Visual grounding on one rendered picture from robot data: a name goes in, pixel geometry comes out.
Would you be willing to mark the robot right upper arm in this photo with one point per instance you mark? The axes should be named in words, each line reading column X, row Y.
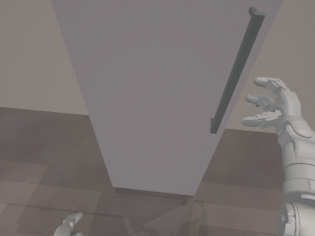
column 296, row 219

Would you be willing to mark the right robot hand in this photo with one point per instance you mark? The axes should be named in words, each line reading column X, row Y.
column 286, row 104

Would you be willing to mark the left robot hand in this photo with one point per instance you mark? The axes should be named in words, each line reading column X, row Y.
column 68, row 224

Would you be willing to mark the right robot forearm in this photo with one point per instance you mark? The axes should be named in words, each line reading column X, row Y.
column 298, row 155

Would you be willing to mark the handle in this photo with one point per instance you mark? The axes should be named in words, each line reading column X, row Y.
column 248, row 40

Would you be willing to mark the fridge door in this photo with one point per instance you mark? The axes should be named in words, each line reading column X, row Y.
column 152, row 74

